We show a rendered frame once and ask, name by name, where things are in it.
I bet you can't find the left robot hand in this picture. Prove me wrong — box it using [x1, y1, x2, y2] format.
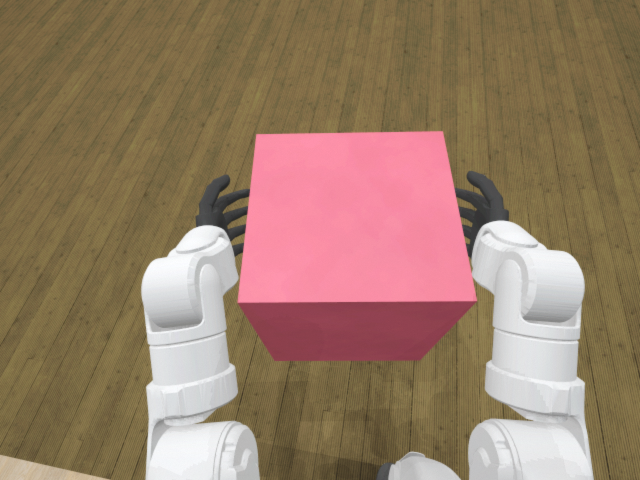
[195, 174, 250, 257]

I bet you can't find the robot left upper arm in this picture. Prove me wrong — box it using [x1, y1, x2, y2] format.
[147, 421, 260, 480]

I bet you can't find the right robot thigh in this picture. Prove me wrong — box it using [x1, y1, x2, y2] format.
[388, 456, 461, 480]

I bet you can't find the robot left forearm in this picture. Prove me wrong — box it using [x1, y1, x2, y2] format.
[141, 225, 239, 480]

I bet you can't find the right robot hand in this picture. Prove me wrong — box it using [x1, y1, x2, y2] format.
[454, 171, 509, 260]

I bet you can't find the robot right upper arm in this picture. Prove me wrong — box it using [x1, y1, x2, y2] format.
[468, 419, 592, 480]

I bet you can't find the carton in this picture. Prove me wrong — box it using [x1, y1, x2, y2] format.
[237, 131, 477, 361]

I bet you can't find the robot right shin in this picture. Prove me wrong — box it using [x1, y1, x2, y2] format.
[399, 452, 425, 461]

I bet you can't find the robot right forearm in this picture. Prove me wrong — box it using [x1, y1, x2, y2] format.
[471, 221, 594, 480]

